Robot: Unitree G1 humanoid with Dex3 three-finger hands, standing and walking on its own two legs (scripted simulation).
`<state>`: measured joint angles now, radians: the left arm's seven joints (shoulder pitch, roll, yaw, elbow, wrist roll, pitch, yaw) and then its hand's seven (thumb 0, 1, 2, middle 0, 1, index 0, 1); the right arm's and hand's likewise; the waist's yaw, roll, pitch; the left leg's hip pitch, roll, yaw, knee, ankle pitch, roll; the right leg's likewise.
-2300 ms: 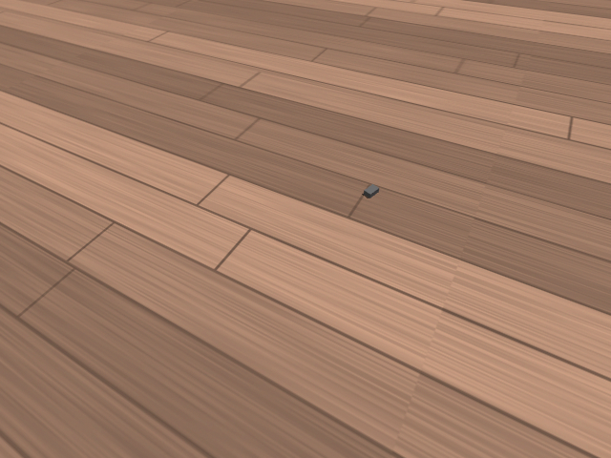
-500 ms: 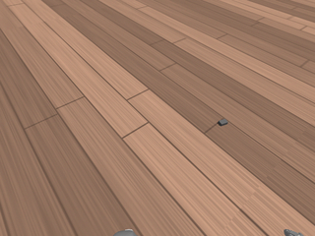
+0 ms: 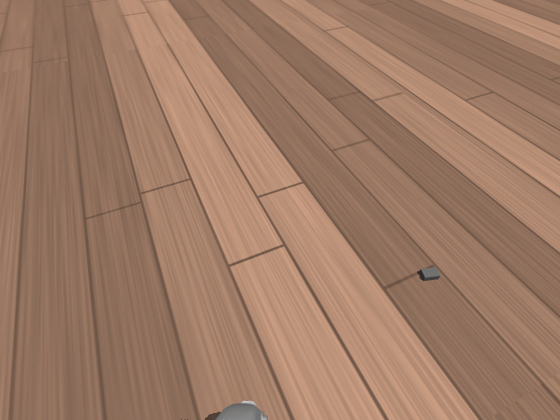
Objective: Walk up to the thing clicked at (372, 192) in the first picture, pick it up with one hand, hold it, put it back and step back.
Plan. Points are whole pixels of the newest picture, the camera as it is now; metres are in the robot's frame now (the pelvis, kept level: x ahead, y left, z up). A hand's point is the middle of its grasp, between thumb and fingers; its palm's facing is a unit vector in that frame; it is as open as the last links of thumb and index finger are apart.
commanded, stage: walk up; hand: left
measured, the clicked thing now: (429, 274) +0.87 -0.50 -0.75
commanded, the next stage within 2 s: none
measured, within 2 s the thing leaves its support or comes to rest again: neither
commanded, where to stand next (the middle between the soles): +0.55 -0.80 m, yaw +12 degrees
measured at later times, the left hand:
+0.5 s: hand (249, 367) +0.24 +0.11 -0.15, palm faces +0.05 -0.92 -0.40, open 7.3 cm
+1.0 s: hand (358, 361) +0.28 -0.09 -0.18, palm faces +0.06 -0.96 -0.28, open 7.3 cm
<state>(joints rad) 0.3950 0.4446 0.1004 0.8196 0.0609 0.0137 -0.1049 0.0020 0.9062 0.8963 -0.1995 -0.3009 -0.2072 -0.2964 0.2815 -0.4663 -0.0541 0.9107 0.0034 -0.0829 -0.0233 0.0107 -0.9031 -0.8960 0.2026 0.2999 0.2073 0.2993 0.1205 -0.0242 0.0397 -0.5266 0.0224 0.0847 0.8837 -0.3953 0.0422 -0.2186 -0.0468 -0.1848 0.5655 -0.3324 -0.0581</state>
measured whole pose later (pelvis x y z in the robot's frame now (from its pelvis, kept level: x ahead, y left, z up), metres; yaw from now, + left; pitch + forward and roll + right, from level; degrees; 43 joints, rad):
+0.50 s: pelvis +0.14 -0.21 -0.04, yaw +6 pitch -1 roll -1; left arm 0.20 0.50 0.14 0.74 0.05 0.05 -0.12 0.00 0.91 0.90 -0.20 -0.30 -0.21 -0.30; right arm 0.38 -0.53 -0.07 0.91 -0.05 -0.07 -0.07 0.01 -0.89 -0.90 0.21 0.30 0.22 0.30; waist -0.03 -0.04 0.05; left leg -0.42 0.20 -0.12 0.90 -0.47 0.03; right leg -0.48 -0.09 0.00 0.86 -0.37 0.04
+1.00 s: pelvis +0.25 -0.36 -0.02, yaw +7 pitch -2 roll +1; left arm 0.30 0.45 0.10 0.76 0.05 0.09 -0.10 0.00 0.91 0.90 -0.20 -0.30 -0.21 -0.30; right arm 0.35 -0.43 -0.04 0.90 -0.02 -0.11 -0.08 0.01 -0.90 -0.89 0.21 0.30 0.22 0.30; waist 0.01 -0.14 0.08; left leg -0.38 0.07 0.09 0.69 -0.28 0.01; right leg -0.56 -0.05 0.12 1.15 -0.39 0.00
